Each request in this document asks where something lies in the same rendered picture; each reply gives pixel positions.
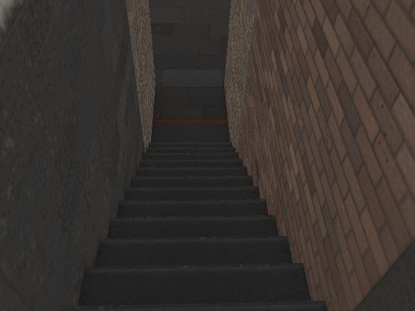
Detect stairs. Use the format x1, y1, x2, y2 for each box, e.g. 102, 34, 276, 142
64, 143, 327, 311

